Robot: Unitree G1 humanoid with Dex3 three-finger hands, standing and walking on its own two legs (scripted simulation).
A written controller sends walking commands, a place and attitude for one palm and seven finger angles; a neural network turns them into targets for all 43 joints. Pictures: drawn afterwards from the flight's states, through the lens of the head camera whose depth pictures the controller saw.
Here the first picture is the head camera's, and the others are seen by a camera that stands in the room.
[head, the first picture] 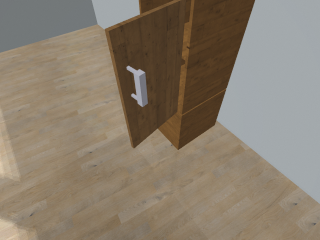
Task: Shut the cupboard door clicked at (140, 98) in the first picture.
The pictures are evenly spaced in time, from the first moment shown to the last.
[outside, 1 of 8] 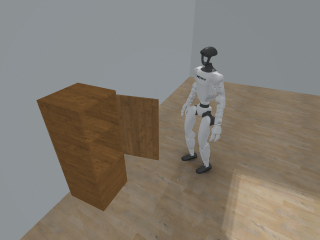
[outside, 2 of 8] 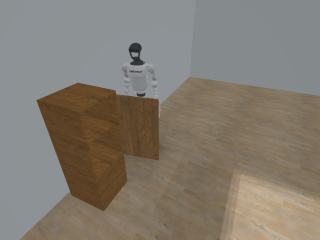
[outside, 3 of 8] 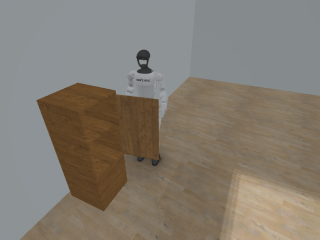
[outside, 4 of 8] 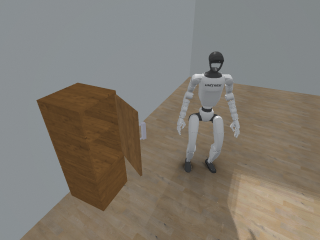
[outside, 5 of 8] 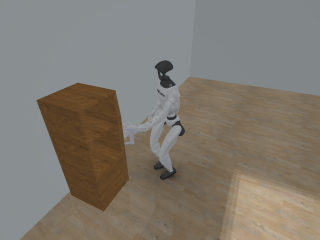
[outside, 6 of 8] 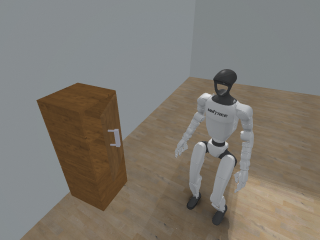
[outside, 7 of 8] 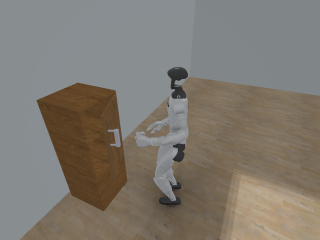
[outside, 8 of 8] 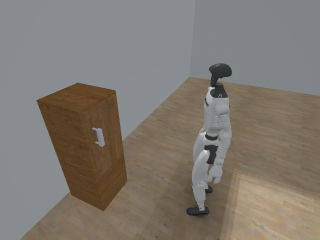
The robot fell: no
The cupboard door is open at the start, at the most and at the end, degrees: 100 100 0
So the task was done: yes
